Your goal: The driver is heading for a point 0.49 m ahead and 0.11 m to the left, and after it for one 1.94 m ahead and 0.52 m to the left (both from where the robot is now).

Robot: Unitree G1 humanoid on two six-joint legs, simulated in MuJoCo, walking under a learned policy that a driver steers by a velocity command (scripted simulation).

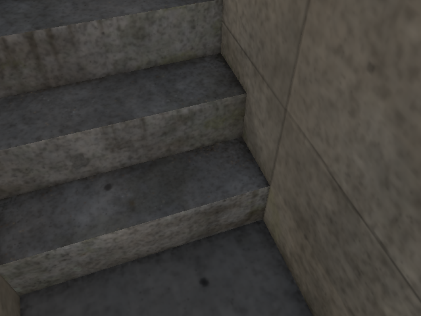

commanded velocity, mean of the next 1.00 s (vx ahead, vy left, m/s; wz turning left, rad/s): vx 0.22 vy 0.00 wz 0.33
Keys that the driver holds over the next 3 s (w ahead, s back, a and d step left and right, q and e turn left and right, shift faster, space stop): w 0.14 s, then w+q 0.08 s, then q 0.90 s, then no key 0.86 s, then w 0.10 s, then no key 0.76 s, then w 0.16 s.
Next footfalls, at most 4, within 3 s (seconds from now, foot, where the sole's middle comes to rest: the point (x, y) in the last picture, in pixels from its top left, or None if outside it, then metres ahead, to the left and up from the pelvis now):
0.18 right None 0.26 -0.14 -0.78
0.66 left None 0.40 0.13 -0.78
1.22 right None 0.45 -0.05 -0.78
1.56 left None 0.28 0.16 -0.78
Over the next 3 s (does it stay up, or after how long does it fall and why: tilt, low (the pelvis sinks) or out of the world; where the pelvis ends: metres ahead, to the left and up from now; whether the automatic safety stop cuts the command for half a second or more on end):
stays up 0.36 0.07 0.00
